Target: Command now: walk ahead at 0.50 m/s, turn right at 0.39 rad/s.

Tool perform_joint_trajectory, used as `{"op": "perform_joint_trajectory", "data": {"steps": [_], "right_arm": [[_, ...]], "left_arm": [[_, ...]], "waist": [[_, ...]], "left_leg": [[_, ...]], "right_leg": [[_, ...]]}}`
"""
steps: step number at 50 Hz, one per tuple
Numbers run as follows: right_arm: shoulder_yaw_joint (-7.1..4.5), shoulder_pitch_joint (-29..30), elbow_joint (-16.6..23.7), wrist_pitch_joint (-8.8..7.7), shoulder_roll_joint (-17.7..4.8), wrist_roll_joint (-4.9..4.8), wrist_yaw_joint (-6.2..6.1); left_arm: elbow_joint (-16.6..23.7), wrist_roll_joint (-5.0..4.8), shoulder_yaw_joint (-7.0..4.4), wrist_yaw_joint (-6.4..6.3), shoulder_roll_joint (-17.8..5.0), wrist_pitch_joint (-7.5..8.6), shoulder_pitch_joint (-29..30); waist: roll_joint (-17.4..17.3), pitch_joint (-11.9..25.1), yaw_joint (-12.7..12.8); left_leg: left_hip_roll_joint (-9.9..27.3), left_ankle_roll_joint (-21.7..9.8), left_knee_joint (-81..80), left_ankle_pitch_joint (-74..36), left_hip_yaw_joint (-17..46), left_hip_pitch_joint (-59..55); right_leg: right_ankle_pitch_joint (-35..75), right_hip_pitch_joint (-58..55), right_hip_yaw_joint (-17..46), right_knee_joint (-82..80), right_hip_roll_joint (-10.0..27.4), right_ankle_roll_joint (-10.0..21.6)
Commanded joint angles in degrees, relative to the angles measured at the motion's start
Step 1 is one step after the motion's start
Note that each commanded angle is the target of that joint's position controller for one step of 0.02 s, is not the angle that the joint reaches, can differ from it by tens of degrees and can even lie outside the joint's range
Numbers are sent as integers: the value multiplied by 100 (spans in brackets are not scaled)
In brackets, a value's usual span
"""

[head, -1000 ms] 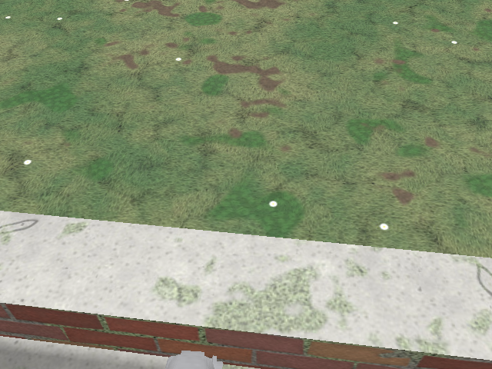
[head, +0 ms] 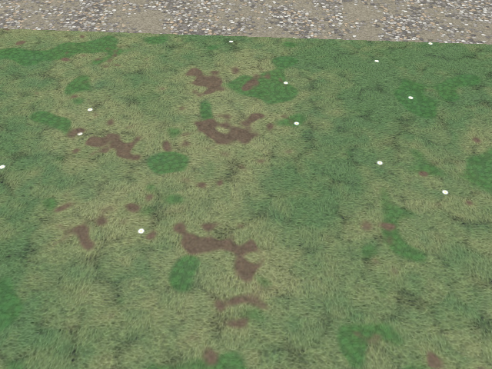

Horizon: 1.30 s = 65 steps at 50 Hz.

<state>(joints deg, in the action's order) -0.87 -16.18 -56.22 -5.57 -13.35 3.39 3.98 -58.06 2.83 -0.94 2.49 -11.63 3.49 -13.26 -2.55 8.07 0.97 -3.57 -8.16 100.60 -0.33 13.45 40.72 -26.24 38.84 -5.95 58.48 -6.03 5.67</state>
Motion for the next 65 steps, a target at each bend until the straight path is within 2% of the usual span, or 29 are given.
{"op": "perform_joint_trajectory", "data": {"steps": [1, 3, 4, 8, 10, 13, 16, 18, 19, 20, 21, 22, 23, 25, 28, 32, 33, 34, 41, 43, 44, 45, 46, 47, 48, 50, 52, 57, 65], "right_arm": [[157, 147, 582, 65, 151, 77, -130], [106, 538, 676, 64, -119, 43, -127], [53, 615, 787, 26, -106, 60, -201], [134, 1642, 1156, -39, 66, 83, -190], [131, 2061, 1295, 60, 186, 84, -159], [2, 2603, 1573, 164, -29, 4, -201], [-114, 2879, 1715, 88, -202, -102, -346], [-297, 2027, 1523, -101, -484, -321, -472], [-360, 1024, 1287, -205, -694, -268, -531], [-317, -107, 1050, -224, -756, -239, -472], [-387, -643, 679, -182, -585, -30, -519], [-420, -199, 641, -155, -608, -61, -560], [-330, 160, 637, -119, -311, -87, -589], [-166, 405, 650, -88, 442, -132, -575], [-253, 350, 542, -94, 281, 20, -547], [-230, 231, 435, -149, 284, 54, -289], [-445, 74, 317, -106, -609, -508, -438], [-456, -66, 258, -108, -686, -563, -495], [-509, -801, -112, 26, -527, -461, -521], [-531, -781, -144, 79, -614, -501, -524], [-508, -735, -154, 98, -568, -513, -526], [-448, -504, 16, 82, -458, -434, -531], [-263, -705, 242, -47, 49, -376, -492], [-303, -629, 179, -218, -119, -427, -431], [-398, -206, 333, -283, -395, -579, -405], [-442, 301, 486, -232, -445, -488, -506], [-453, 132, 488, -31, -255, -439, -549], [-413, 810, 745, 94, -205, -338, -518], [-303, 2189, 1082, 108, -239, -449, -321]], "left_arm": [[-78, 75, 87, 28, 169, 207, 556], [166, 71, 6, 46, 18, 344, 821], [161, 105, 72, -8, 78, 415, 450], [163, 58, -22, -35, -246, 569, -716], [120, -90, -35, 70, -200, 556, -1142], [114, -208, -153, 173, -426, 539, -1359], [81, -161, -293, 122, -575, 470, -1301], [126, -70, -365, 124, -588, 448, -1138], [268, -65, -255, 107, -149, 476, -1191], [450, 63, -35, 66, 528, 561, -1896], [473, -75, -263, 107, -180, 494, -787], [521, -133, -321, 68, -216, 393, -396], [411, -152, -353, -15, -244, 336, -426], [414, 121, -316, -76, 59, 326, -271], [535, 18, -248, 7, 316, 277, 117], [603, 126, -215, 99, 231, 200, 492], [1028, -503, -276, -160, -69, 163, 980], [1126, -561, -249, -235, -127, 154, 1201], [1472, -471, -283, -158, -196, 74, 2077], [1368, -421, -380, -153, -339, 89, 1567], [1111, -393, -522, -175, -579, 94, 710], [853, -333, -697, -218, -1076, 118, -482], [756, -296, -788, -265, -1648, 108, -1103], [800, -300, -676, -266, -1329, 116, -1204], [896, -291, -582, -267, -1042, 124, -715], [1075, -288, -451, -219, -627, 139, 217], [984, -227, -403, -162, -442, 190, 379], [745, -261, -470, -294, -768, 230, -163], [472, -401, -553, -353, -979, 170, -809]], "waist": [[-236, -96, -717], [-20, -173, -678], [356, -154, -646], [357, -252, 94], [549, -489, 231], [804, -789, 265], [825, -794, 218], [746, -197, -143], [-25, 902, -401], [-1861, 2437, -447], [-1139, 1028, -981], [-464, -43, -812], [-233, -414, -525], [-131, -409, -244], [-82, -398, -231], [92, -604, -42], [82, -811, 7], [52, -813, -31], [-95, -1174, -362], [-184, -863, -79], [-186, -414, 266], [217, 355, 732], [1532, 878, 650], [1517, 1286, 678], [1287, 728, 534], [671, 0, 125], [738, -280, -230], [533, -671, -222], [650, -1074, 216]], "left_leg": [[340, -106, 537, 195, -106, 2132], [644, 119, -760, 516, -717, 1410], [770, 333, -981, 600, -929, 971], [980, 960, -3522, -116, -1154, 886], [927, 1034, -4777, -139, -1346, 214], [722, 1040, -5965, 72, -1457, -305], [588, 836, -6998, 641, -1432, -513], [571, 304, -7179, -21, -1627, -2540], [1252, -454, -6792, -1194, -1046, -4546], [2809, -2063, -7460, -1133, 1641, -7552], [2798, -1379, -8410, 1071, 2381, -6581], [2598, -737, -8660, 2512, 1658, -5233], [2412, -468, -8851, 2402, 970, -4216], [2111, -479, -9143, 1077, 33, -3582], [1844, -613, -9366, 319, -708, -3554], [1681, -692, -9422, -334, -1462, -2860], [1732, -371, -9442, 72, -1285, -2599], [1822, -337, -9524, 332, -1239, -2658], [1951, -173, -9034, 106, -1402, -3884], [1820, -61, -8182, -1192, -1552, -3986], [1599, 63, -7241, -1910, -1738, -3716], [1286, 317, -5626, -1191, -1990, -2520], [342, 723, -3436, 1686, -2020, -122], [303, 676, -2405, 3213, -1012, 566], [628, 603, -2077, 2796, -924, 1024], [1091, 592, -2581, 1862, -1113, 560], [1280, 570, -3020, 1586, -1046, -74], [1309, 698, -4409, 430, -1066, 255], [926, 663, -6547, -23, -1336, -238]], "right_leg": [[2109, -1251, 2834, -3034, 1238, 589], [1639, -571, 1760, -3481, 733, 624], [1849, -439, 1832, -3724, 689, 593], [3281, -1647, 1843, -3850, 945, 899], [2978, -1653, 1943, -3954, 1067, 965], [3117, -2237, 2435, -3882, 1391, 1052], [3814, -3345, 2830, -3480, 1711, 925], [5009, -3060, 2569, -2750, 1351, 485], [4323, -2347, 2070, -1330, 696, 80], [311, 14, 1525, 326, -298, -510], [-449, 1315, 1454, 1514, 38, -387], [373, 1487, 1449, 2115, 406, -176], [959, 1179, 1318, 1968, 706, -79], [1373, 527, 1297, 1484, 966, -4], [1485, 710, 1274, 1050, 940, -75], [2922, 282, 751, -601, 1242, -154], [2559, -20, 755, -756, 1257, -290], [2539, -62, 773, -1063, 1261, -356], [2070, -243, 438, -2495, 1061, -167], [1749, -1215, 145, -2919, 732, -10], [1841, -2387, 81, -3031, 570, 126], [2229, -4231, 1039, -2801, 1332, 464], [1617, -6110, 3540, -3430, 2689, 1299], [1486, -6208, 4609, -3970, 2901, 1435], [1665, -5664, 3760, -3945, 2701, 1167], [2276, -3935, 2484, -4246, 2277, 818], [2284, -2933, 1960, -4601, 2032, 720], [2809, -2723, 1394, -4951, 1927, 771], [2352, -3397, 989, -4801, 1975, 541]]}}
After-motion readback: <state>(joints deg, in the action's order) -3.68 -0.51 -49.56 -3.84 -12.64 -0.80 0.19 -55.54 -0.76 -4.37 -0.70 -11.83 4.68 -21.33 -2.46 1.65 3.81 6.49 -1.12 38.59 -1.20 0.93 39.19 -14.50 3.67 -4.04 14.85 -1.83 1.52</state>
